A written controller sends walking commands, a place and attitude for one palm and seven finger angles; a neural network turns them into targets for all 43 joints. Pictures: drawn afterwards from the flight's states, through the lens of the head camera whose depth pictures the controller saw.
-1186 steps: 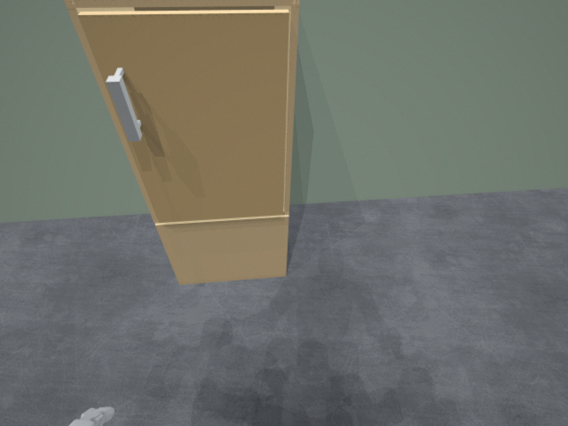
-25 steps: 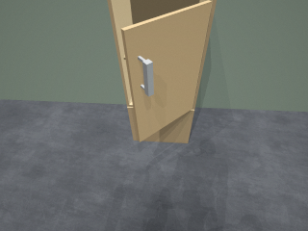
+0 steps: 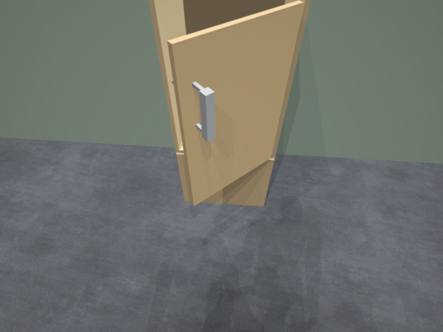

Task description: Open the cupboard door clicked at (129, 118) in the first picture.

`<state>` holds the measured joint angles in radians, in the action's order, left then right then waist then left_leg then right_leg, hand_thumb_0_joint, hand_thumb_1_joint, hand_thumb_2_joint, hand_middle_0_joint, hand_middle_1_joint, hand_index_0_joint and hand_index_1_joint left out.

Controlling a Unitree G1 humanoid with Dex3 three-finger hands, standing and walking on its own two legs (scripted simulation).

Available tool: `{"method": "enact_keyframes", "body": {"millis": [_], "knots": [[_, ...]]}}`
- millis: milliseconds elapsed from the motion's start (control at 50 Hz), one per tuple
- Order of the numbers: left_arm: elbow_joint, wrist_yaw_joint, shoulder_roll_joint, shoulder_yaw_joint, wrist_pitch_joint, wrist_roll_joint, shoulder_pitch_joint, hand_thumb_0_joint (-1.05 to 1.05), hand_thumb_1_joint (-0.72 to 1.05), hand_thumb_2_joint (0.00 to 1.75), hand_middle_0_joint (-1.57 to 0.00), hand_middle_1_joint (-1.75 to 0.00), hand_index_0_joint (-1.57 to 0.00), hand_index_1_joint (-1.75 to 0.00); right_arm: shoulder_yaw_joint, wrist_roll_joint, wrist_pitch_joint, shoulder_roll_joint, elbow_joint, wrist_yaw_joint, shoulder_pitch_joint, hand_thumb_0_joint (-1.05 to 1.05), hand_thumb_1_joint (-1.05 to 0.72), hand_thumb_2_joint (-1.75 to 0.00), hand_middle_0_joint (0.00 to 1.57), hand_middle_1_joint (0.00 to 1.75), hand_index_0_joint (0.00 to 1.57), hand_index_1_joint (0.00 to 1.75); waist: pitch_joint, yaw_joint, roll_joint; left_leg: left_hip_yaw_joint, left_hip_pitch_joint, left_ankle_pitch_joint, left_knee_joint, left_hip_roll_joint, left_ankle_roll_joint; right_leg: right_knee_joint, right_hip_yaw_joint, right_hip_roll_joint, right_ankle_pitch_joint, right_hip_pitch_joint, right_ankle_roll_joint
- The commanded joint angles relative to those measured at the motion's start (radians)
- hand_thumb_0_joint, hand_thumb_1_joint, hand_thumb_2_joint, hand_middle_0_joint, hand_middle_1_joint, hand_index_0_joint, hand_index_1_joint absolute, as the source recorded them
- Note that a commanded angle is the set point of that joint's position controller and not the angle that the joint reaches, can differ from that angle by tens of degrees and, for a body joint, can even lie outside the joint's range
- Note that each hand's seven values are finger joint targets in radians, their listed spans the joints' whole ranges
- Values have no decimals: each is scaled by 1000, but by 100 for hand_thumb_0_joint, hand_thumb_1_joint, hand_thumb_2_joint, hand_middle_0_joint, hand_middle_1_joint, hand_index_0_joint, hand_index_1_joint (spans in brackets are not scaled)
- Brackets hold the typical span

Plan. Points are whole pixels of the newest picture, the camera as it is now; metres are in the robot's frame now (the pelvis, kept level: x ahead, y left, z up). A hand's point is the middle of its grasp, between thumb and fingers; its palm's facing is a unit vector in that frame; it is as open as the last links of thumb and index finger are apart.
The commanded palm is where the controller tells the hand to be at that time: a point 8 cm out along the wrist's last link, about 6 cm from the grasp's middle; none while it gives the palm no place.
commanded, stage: look to check the result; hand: left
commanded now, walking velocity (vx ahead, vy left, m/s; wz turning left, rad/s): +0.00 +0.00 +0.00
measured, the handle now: (202, 112) +0.59 +0.08 +0.07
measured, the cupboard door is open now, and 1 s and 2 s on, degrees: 42 42 42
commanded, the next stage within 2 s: walk to a spot facing it in 0.50 s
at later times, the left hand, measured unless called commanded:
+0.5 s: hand out of the picture +0.01 +0.16 -0.17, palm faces +0.04 -0.98 -0.19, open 7.3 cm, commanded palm none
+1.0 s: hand out of the picture +0.06 +0.18 -0.18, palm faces -0.07 -0.97 -0.24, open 7.4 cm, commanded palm none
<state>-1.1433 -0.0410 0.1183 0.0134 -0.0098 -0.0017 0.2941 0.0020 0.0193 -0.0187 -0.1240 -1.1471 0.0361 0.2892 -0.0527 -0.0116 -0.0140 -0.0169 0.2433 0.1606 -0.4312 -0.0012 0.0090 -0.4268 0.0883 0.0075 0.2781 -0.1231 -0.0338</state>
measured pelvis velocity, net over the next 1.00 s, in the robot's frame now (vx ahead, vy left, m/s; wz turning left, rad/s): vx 0.02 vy -0.01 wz -0.16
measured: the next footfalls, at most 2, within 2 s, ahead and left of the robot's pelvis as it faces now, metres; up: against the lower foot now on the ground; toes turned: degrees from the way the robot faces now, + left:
left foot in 1.74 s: +0.15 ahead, +0.06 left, +0.00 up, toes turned -38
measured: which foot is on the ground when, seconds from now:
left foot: down 0.00-1.00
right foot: down 0.00-1.00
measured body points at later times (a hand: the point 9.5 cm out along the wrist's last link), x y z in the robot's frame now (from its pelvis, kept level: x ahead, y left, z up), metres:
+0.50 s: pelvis +0.02 -0.01 +0.00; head +0.04 -0.01 +0.45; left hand +0.00 +0.21 -0.16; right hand +0.01 -0.22 -0.16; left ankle +0.05 +0.11 -0.74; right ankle -0.03 -0.09 -0.74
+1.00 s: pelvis +0.02 -0.01 -0.01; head +0.06 -0.03 +0.44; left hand +0.06 +0.23 -0.16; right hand +0.02 -0.25 -0.17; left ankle +0.05 +0.11 -0.74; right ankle -0.03 -0.09 -0.73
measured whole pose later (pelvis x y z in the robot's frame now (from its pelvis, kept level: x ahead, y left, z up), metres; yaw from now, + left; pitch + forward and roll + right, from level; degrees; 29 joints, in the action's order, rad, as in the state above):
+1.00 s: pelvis +0.02 -0.01 -0.01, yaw -9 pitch +0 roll +1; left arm -1.05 -0.01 0.18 0.08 0.05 -0.01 0.23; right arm 0.05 0.03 -0.03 -0.18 -1.04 0.05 0.19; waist -0.10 0.02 0.00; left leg -0.16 0.27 0.27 -0.54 -0.07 -0.01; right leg -0.66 -0.02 0.04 0.39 -0.26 -0.04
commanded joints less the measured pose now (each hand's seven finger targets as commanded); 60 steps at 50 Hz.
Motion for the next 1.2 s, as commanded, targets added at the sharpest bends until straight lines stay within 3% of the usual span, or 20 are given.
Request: {"method": "enact_keyframes", "body": {"millis": [0,120,600,680,780,820,860,920,940,960,980,1000,1040,1080,1100,1120,1140,1160,1180], "knots": [[8,-3,96,21,-7,-2,78,0,90,90,-20,-30,-20,-30,14,1,14,-75,20,4,52,0,-90,-90,20,30,20,30,-17,1,-3,84,-54,-97,59,-88,24,112,-107,-117,-95,-72,-19],[4,-3,95,17,-8,-2,80,0,90,90,-20,-30,-20,-30,13,1,11,-81,16,4,39,0,-90,-90,20,30,20,30,-43,-1,3,79,-61,-89,61,-87,22,129,-110,-117,-89,-82,-17],[4,-3,109,17,-11,-1,64,0,90,90,-20,-30,-20,-30,8,0,19,-97,10,9,16,0,-90,-90,20,30,20,30,-16,3,15,79,-92,-171,68,-92,24,125,-104,-120,-203,-24,-11],[25,-2,131,41,8,-6,52,0,90,90,-20,-30,-20,-30,28,2,3,-116,21,18,11,0,-90,-90,20,30,20,30,-37,0,7,34,-82,-126,8,-108,16,92,-140,-125,-252,-65,-23],[75,10,167,75,32,-13,16,0,90,90,-20,-30,-20,-30,57,3,-13,-140,73,23,-11,0,-90,-90,20,30,20,30,-21,-2,49,-20,-47,-36,-56,-121,6,41,-203,-131,-282,-98,-47],[97,14,172,83,36,-14,0,0,90,90,-20,-30,-20,-30,65,4,-13,-148,93,24,-20,0,-90,-90,20,30,20,30,-18,-3,31,-24,-47,-13,-62,-131,4,17,-226,-121,-273,-128,-51],[113,19,169,88,39,-14,-13,0,90,90,-20,-30,-20,-30,72,4,-11,-163,112,25,-25,0,-90,-90,20,30,20,30,0,-2,-15,4,-65,-7,-36,-163,20,-27,-221,-87,-240,-161,-40],[147,30,156,90,43,-16,-31,0,90,90,-20,-30,-20,-30,87,10,-6,-215,137,29,-17,0,-90,-90,20,30,20,30,24,-5,-124,104,-113,-23,44,-280,86,-193,-163,-12,-129,-248,-11],[159,34,146,90,47,-15,-43,0,90,90,-20,-30,-20,-30,91,12,-2,-231,142,28,-10,0,-90,-90,20,30,20,30,30,-6,-193,153,-111,-36,102,-350,129,-314,-117,10,70,-273,1],[173,38,138,90,52,-16,-61,0,90,90,-20,-30,-20,-30,93,15,3,-237,149,27,-2,0,-90,-90,20,30,20,30,40,-9,-215,179,-119,-51,146,-407,171,-445,-88,6,240,-299,10],[188,43,139,91,56,-18,-83,0,90,90,-20,-30,-20,-30,93,20,7,-246,157,25,-7,0,-90,-90,20,30,20,30,39,-11,-209,182,-108,-77,160,-432,190,-508,-96,-13,296,-317,14],[200,48,141,93,57,-19,-92,0,90,90,-20,-30,-20,-30,93,22,9,-248,171,24,-26,0,-90,-90,20,30,20,30,37,-3,-184,150,-86,-98,149,-433,186,-516,-111,-34,294,-306,14],[196,55,131,89,51,-18,-58,0,90,90,-20,-30,-20,-30,93,24,10,-254,196,20,-83,0,-90,-90,20,30,20,30,68,31,-136,39,-66,-193,74,-391,141,-400,-82,-42,231,-222,15],[176,56,152,97,47,-19,26,0,90,90,-20,-30,-20,-30,97,15,1,-261,220,15,-138,0,-90,-90,20,30,20,30,87,80,-52,-56,13,-83,-60,-319,70,-189,-44,-27,31,-79,25],[168,49,209,108,40,-26,74,0,90,90,-20,-30,-20,-30,95,5,-8,-230,240,11,-170,0,-90,-90,20,30,20,30,59,111,133,-117,108,100,-240,-213,4,30,-182,-89,-120,-24,9],[176,31,331,130,28,-39,73,0,90,90,-20,-30,-20,-30,83,-3,-10,-154,283,2,-180,0,-90,-90,20,30,20,30,20,108,441,-163,335,439,-519,-45,-60,162,-584,-331,-350,23,-74],[177,22,343,129,28,-22,75,0,90,90,-20,-30,-20,-30,87,-2,-19,-188,285,-3,-196,0,-90,-90,20,30,20,30,14,110,341,-24,346,459,-672,-44,-48,137,-594,-355,-445,-4,-131],[192,17,333,129,28,-18,52,0,90,90,-20,-30,-20,-30,90,-2,-20,-173,291,-10,-199,0,-90,-90,20,30,20,30,0,88,199,8,365,409,-717,-68,-49,106,-543,-351,-462,-15,-172],[201,9,293,124,23,-21,12,0,90,90,-20,-30,-20,-30,89,-1,-21,-167,281,-5,-220,0,-90,-90,20,30,20,30,19,65,194,31,395,361,-747,-70,-54,52,-535,-280,-563,26,-164]]}}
